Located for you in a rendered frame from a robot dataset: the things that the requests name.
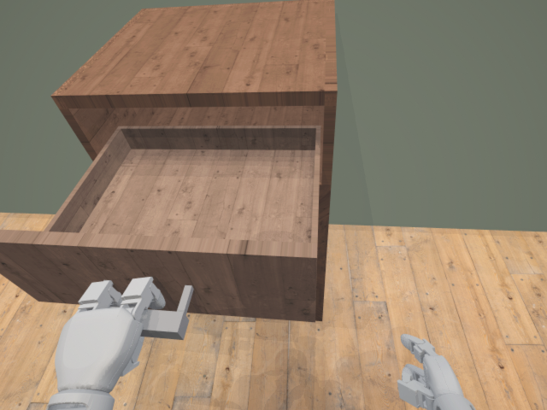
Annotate robot right hand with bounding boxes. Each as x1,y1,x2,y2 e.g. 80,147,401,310
397,334,464,410

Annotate robot left forearm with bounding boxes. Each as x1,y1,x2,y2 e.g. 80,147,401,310
46,389,115,410

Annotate drawer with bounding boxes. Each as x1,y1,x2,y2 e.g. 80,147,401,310
0,126,321,322

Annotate robot left hand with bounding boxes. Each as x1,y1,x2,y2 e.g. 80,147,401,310
55,277,166,393

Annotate handle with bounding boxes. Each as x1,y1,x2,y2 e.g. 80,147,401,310
104,280,194,340

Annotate cabinet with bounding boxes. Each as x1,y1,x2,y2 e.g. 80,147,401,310
51,0,338,321

